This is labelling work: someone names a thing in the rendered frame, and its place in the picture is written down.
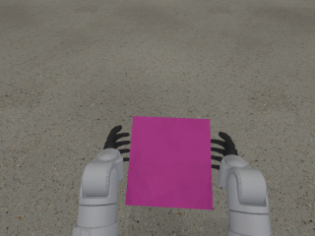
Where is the right robot hand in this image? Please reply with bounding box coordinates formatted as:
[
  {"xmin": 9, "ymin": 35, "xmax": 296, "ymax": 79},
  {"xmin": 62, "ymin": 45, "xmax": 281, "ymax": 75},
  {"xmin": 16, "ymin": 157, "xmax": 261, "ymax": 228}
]
[{"xmin": 211, "ymin": 132, "xmax": 238, "ymax": 170}]

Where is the robot left forearm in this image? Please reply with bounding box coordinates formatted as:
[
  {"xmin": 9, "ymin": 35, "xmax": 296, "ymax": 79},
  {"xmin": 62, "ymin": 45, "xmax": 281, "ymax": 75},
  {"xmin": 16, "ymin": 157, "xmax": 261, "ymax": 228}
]
[{"xmin": 72, "ymin": 147, "xmax": 124, "ymax": 236}]

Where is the left robot hand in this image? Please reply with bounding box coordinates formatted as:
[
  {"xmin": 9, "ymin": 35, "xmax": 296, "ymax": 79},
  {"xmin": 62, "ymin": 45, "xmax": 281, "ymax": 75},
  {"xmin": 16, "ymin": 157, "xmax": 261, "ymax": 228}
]
[{"xmin": 103, "ymin": 125, "xmax": 131, "ymax": 162}]

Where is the robot right forearm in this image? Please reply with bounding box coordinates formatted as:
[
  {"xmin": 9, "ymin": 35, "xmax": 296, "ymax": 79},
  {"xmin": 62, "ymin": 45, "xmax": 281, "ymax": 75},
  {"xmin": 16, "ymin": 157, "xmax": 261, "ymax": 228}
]
[{"xmin": 218, "ymin": 154, "xmax": 274, "ymax": 236}]

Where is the carton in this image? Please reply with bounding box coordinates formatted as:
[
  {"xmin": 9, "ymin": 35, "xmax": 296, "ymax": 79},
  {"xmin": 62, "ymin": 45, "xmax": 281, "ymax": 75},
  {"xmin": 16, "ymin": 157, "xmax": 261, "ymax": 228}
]
[{"xmin": 125, "ymin": 116, "xmax": 213, "ymax": 210}]

